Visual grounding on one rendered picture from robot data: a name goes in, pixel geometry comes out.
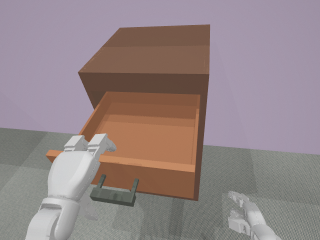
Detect handle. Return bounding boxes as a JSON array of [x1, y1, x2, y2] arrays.
[[90, 174, 139, 207]]

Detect right robot forearm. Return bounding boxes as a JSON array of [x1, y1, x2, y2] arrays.
[[250, 224, 282, 240]]

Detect drawer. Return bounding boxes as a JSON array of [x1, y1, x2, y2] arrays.
[[45, 91, 200, 199]]

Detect right robot hand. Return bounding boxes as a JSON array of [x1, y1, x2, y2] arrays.
[[228, 191, 267, 239]]

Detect cabinet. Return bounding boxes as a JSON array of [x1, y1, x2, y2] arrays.
[[78, 24, 210, 201]]

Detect left robot hand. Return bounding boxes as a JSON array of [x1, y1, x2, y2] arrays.
[[47, 133, 117, 221]]

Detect left robot forearm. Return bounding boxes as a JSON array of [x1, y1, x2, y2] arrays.
[[25, 196, 81, 240]]

